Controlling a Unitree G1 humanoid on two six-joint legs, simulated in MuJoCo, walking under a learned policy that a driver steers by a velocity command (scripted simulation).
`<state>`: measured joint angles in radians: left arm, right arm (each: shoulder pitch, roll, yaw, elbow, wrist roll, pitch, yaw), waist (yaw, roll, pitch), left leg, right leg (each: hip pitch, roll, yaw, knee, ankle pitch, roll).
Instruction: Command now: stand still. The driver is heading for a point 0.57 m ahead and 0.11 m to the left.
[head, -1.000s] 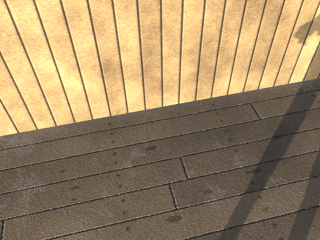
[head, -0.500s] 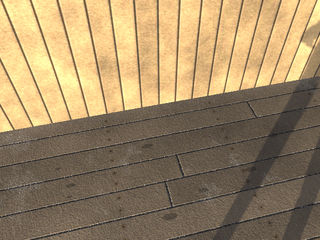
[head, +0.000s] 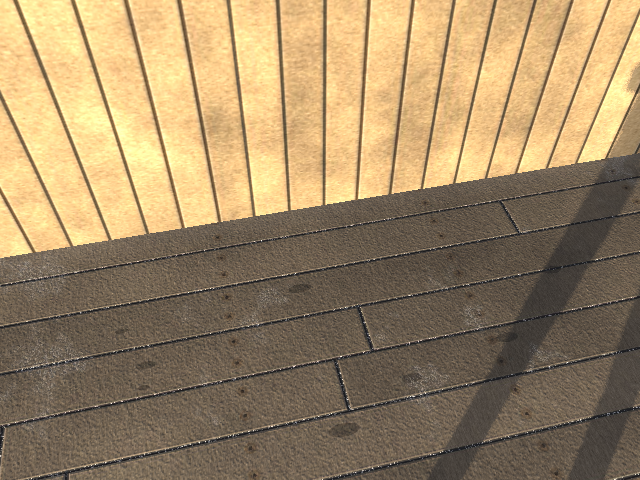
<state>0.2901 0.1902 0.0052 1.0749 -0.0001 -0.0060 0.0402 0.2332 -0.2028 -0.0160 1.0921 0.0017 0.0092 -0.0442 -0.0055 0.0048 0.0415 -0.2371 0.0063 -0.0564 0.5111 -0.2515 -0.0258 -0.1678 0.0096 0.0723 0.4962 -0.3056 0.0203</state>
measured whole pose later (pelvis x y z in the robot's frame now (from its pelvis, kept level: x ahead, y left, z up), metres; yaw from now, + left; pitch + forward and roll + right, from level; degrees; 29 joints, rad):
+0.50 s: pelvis +0.06 +0.02 -0.01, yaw +0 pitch +2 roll +0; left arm 0.37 0.22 0.02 0.99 -0.05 -0.09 0.01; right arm 0.34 -0.20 -0.04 1.01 0.02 -0.15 0.00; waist -0.03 -0.03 -0.03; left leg -0.23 -0.02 0.04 0.54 -0.34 0.03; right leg -0.31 -0.02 0.08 0.85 -0.39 -0.03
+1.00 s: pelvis +0.40 -0.04 -0.02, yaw +9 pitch +2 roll -1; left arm 0.15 0.25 0.05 0.82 0.00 -0.13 -0.03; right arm 0.40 -0.25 -0.03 0.90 0.05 -0.09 -0.02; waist -0.01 0.03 0.04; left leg -0.37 0.07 -0.08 1.32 -0.33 0.08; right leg -0.42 -0.04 -0.09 0.60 -0.22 0.00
